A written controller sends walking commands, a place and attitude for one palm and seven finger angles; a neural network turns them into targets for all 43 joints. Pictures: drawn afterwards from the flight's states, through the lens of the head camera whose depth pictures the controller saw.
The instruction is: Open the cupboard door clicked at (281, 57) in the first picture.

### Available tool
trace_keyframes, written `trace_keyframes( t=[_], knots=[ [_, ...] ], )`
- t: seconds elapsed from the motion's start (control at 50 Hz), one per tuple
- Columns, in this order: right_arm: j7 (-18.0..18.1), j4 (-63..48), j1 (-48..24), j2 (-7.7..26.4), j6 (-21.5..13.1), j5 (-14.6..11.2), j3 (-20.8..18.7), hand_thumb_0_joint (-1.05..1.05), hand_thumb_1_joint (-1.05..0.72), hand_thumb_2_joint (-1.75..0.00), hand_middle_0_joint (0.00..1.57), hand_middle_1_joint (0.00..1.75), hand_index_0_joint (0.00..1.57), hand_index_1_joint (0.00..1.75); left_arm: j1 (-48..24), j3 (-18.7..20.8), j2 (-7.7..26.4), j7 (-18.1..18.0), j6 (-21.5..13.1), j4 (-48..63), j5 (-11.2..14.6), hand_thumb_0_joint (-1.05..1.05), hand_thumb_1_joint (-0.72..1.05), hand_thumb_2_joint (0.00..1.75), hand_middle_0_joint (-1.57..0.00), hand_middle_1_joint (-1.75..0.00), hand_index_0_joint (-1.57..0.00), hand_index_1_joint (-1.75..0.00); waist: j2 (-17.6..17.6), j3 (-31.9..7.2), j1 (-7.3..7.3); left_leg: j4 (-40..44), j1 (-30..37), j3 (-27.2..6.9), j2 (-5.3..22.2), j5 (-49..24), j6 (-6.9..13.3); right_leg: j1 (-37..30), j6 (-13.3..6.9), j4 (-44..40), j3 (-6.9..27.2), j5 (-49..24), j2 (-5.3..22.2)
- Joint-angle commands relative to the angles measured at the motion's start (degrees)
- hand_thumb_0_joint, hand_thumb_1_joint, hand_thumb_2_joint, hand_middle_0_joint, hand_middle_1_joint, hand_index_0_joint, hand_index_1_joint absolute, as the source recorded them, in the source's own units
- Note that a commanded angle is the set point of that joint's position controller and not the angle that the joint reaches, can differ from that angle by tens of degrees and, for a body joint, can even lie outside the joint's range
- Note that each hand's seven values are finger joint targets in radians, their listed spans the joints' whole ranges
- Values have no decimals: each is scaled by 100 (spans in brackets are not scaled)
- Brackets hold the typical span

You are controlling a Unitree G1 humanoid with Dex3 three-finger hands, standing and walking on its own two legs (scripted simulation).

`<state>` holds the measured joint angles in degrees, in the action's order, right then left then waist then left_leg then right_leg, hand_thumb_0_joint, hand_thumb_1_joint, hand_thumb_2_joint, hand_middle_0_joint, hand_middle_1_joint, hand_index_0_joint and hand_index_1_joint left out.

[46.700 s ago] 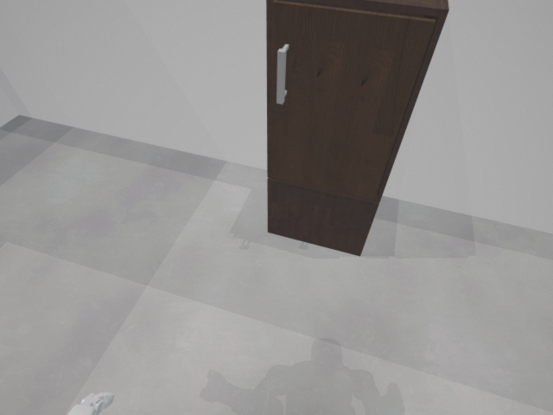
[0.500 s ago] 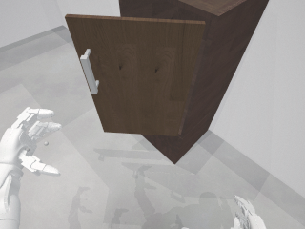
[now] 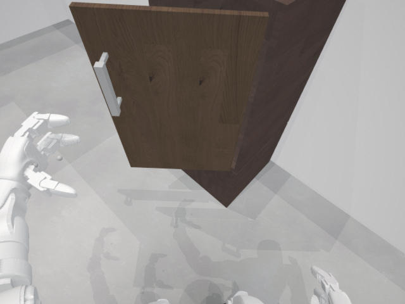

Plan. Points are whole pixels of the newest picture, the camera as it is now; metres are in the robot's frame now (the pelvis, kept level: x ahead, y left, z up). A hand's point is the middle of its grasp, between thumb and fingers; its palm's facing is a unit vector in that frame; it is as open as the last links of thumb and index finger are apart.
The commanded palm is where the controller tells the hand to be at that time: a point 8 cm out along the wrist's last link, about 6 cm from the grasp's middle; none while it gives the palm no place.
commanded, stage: move the hooked fingers beside the handle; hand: left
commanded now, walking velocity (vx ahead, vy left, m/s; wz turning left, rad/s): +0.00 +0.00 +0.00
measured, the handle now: (110, 86) +0.58 +0.24 +0.06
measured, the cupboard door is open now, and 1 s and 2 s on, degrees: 41 41 41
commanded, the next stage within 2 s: none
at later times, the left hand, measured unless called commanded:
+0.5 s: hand (66, 129) +0.42 +0.29 +0.09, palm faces -0.02 -1.00 -0.01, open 14.0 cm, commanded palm +0.40 +0.34 +0.08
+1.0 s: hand (73, 103) +0.50 +0.31 +0.08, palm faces -0.01 -1.00 -0.01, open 14.0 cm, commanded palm +0.49 +0.35 +0.07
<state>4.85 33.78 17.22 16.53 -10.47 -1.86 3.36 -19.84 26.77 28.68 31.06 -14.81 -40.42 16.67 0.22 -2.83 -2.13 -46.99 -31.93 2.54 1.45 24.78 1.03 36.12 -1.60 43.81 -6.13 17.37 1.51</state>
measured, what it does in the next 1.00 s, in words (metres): stands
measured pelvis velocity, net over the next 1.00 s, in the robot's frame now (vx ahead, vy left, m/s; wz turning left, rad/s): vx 0.00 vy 0.01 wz -0.03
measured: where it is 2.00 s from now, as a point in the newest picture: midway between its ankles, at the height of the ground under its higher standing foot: outside the picture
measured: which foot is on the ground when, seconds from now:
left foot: down 0.00-1.00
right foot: down 0.00-1.00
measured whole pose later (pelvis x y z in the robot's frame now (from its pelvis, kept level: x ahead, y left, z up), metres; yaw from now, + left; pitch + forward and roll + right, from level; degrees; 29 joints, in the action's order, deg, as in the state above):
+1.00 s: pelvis +0.00 +0.01 -0.02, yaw -2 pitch +21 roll -3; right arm 3.2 33.4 23.7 17.8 2.7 -0.2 4.2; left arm -54.0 32.5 48.3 33.0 -17.5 -72.3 6.1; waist 1.1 -3.1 -10.5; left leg -55.0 -49.1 2.3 2.8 27.4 2.2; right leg 51.8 -0.7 47.9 -6.2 17.4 0.5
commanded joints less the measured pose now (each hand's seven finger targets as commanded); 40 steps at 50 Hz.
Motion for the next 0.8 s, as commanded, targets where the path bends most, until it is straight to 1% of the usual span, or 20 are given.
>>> trace_keyframes(
  t=[0.0,0.02,0.08,0.1,0.12,0.14,0.26,0.34,0.38,0.42,0.44,0.46,0.5,0.54,0.58,0.6,0.64,0.68,0.74,0.78],
  knots=[
    [-9,-709,227,957,-155,-6,-388,0,-90,-90,20,30,20,30,-1492,654,1915,-13,-307,821,167,0,-50,30,-30,-120,-30,-120,-317,-1827,128,694,1,-286,-120,-1857,-15,-1583,-8,-318,501,-1355,-149],
    [-24,-737,255,953,-131,-9,-411,0,-90,-90,20,30,20,30,-1416,696,1953,-29,-342,866,144,0,-50,30,-30,-120,-30,-120,-430,-1888,159,682,33,-267,-125,-1927,-17,-1606,-9,-301,507,-1416,-151],
    [-59,-761,337,944,-68,14,-424,0,-90,-90,20,30,20,30,-1710,496,1799,-52,-468,1034,117,0,-50,30,-30,-120,-30,-120,-554,-1971,56,642,187,-276,-100,-2121,-15,-1457,-26,-254,485,-1522,-197],
    [-60,-699,412,975,-29,18,-439,0,-90,-90,20,30,20,30,-1837,730,2079,-76,-509,984,96,0,-50,30,-30,-120,-30,-120,-502,-2065,58,634,152,-282,-92,-2086,-11,-1517,-11,-254,503,-1526,-202],
    [-61,-690,427,969,-2,12,-436,0,-90,-90,20,30,20,30,-1864,645,2007,-62,-523,871,70,0,-50,30,-30,-120,-30,-120,-567,-2014,20,641,125,-285,-102,-2021,-10,-1443,-8,-262,498,-1447,-203],
    [-54,-658,455,975,22,9,-441,0,-90,-90,20,30,20,30,-2020,643,1996,-63,-553,811,87,0,-50,30,-30,-120,-30,-120,-421,-1992,-30,638,87,-289,-98,-1895,0,-1405,7,-284,498,-1360,-201],
    [6,-476,605,1034,163,7,-430,0,-90,-90,20,30,20,30,-2948,541,2228,63,-630,172,-79,0,-50,30,-30,-120,-30,-120,-629,-1900,-198,579,1,-328,-91,-1635,17,-1096,-4,-284,520,-1074,-200],
    [-15,-446,753,1038,257,35,-443,0,-90,-90,20,30,20,30,-3233,467,2308,127,-687,31,-181,0,-50,30,-30,-120,-30,-120,-986,-2330,-175,477,338,-393,-65,-2228,-44,-964,-32,-153,462,-1341,-220],
    [-31,-467,811,1040,317,42,-446,0,-90,-90,20,30,20,30,-3285,385,2232,144,-688,-35,-159,0,-50,30,-30,-120,-30,-120,-971,-2372,-201,419,494,-444,-26,-2645,-87,-816,-46,-93,402,-1457,-254],
    [-61,-438,852,1060,392,41,-449,0,-90,-90,20,30,20,30,-3330,429,2221,125,-636,-399,-145,0,-50,30,-30,-120,-30,-120,-630,-2247,-220,428,315,-453,-11,-2507,-83,-778,-6,-119,378,-1403,-260],
    [-71,-437,882,1082,437,43,-456,0,-90,-90,20,30,20,30,-3314,567,2357,93,-611,-580,-156,0,-50,30,-30,-120,-30,-120,-436,-2191,-222,426,162,-441,-9,-2384,-56,-836,5,-124,382,-1418,-254],
    [-75,-450,878,1091,480,35,-436,0,-90,-90,20,30,20,30,-3374,520,2364,79,-567,-762,-208,0,-50,30,-30,-120,-30,-120,-487,-2092,-239,438,9,-410,-24,-2205,-40,-786,9,-121,394,-1337,-243],
    [-85,-455,945,1111,565,51,-419,0,-90,-90,20,30,20,30,-3656,708,2711,41,-558,-950,-307,0,-50,30,-30,-120,-30,-120,-434,-2138,-240,403,-158,-394,-43,-2170,-17,-894,2,-58,429,-1420,-246],
    [-112,-502,980,1093,631,59,-415,0,-90,-90,20,30,20,30,-3820,552,2642,-5,-583,-1074,-438,0,-50,30,-30,-120,-30,-120,-564,-2084,-277,384,-221,-377,-46,-2010,-11,-755,11,-50,437,-1277,-242],
    [-114,-505,1035,1100,690,85,-407,0,-90,-90,20,30,20,30,-4155,588,2823,-27,-719,-1042,-512,0,-50,30,-30,-120,-30,-120,-723,-2171,-342,296,-201,-368,-37,-2036,0,-666,-12,12,468,-1260,-275],
    [-113,-459,1092,1133,738,100,-419,0,-90,-90,20,30,20,30,-4362,778,3142,-37,-801,-967,-564,0,-50,30,-30,-120,-30,-120,-767,-2370,-346,265,-130,-395,-23,-2081,-4,-698,-1,26,481,-1267,-279],
    [-108,-436,1128,1115,798,106,-407,0,-90,-90,20,30,20,30,-4620,658,3033,3,-883,-1024,-558,0,-50,30,-30,-120,-30,-120,-806,-2555,-431,190,-97,-394,-17,-2150,4,-699,10,54,496,-1350,-289],
    [-89,-403,1178,1146,860,117,-390,0,-90,-90,20,30,20,30,-4846,708,3162,81,-938,-1151,-512,0,-50,30,-30,-120,-30,-120,-868,-2604,-496,125,-92,-417,-9,-2269,2,-641,-14,92,495,-1415,-317],
    [-75,-326,1261,1200,977,112,-369,0,-90,-90,20,30,20,30,-4971,853,3543,171,-808,-1583,-627,0,-50,30,-30,-120,-30,-120,-826,-2583,-531,75,-349,-442,-12,-2070,35,-623,14,94,519,-1331,-307],
    [-76,-332,1321,1181,1024,121,-356,0,-90,-90,20,30,20,30,-5086,610,3352,239,-713,-1783,-698,0,-50,30,-30,-120,-30,-120,-1039,-2443,-633,45,-284,-448,-6,-2173,31,-365,-9,104,484,-1297,-323]
  ],
)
